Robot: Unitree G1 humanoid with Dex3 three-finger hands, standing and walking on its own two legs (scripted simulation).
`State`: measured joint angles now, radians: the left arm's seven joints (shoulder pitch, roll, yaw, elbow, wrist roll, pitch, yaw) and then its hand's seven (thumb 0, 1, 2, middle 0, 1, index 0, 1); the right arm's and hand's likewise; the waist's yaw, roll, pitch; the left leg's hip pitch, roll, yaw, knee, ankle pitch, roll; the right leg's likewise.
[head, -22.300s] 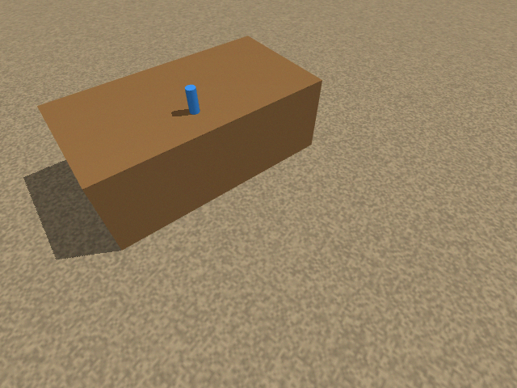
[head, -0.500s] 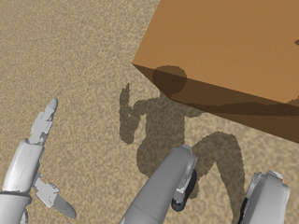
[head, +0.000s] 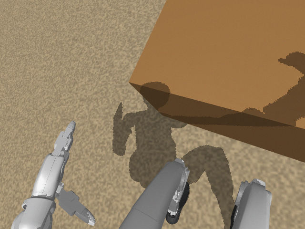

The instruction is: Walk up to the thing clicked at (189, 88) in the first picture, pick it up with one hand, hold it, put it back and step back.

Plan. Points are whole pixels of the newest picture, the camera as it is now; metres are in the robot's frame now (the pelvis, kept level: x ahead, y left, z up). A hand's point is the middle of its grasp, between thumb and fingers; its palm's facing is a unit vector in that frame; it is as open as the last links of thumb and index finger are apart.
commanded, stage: rise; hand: right
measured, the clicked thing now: out of the picture +0.57 -0.25 -0.10
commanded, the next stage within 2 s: home in 0.02 s
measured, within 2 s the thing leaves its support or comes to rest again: neither
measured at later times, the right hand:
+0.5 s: hand out of the picture +0.49 -0.37 +0.07, palm faces +0.38 +0.87 -0.30, open 17.0 cm
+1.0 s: hand out of the picture +0.28 -0.24 +0.08, palm faces +0.25 +0.93 -0.25, open 17.1 cm
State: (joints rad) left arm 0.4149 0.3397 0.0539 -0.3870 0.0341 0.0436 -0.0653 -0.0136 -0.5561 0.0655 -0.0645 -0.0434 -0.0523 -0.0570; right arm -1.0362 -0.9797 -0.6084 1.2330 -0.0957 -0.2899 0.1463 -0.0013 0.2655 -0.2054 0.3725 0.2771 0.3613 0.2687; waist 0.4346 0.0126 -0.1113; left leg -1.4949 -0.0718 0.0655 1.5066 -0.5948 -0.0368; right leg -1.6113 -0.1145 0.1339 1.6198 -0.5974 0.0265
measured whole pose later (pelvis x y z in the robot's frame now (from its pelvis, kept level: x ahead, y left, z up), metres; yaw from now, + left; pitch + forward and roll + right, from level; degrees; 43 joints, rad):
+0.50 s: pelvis +0.02 -0.02 +0.09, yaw -3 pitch +26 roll +7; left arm 0.34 0.19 -0.16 -0.20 0.01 0.16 -0.11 -0.01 0.33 0.60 -0.16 -0.22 -0.16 -0.22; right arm -0.77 -0.76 -0.48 1.22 -0.11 -0.08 -0.02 0.00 0.45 -0.10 0.07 0.07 0.07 0.06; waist 0.26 -0.04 -0.14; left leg -1.09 -0.04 0.02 1.13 -0.49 -0.06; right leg -1.21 -0.09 0.07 1.26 -0.51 -0.01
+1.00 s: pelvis +0.06 -0.01 +0.15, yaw -7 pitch +11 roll +2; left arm 0.39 0.19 -0.05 0.11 -0.04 0.17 0.03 0.01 0.89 0.90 -0.21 -0.30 -0.20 -0.30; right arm 0.12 -0.25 -0.10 0.44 0.04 0.01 -0.10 -0.01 0.48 -0.09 0.07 0.07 0.07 0.06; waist 0.05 -0.02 -0.14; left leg -0.60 0.02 -0.01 0.88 -0.47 -0.05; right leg -0.68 -0.05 0.01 0.93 -0.45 0.01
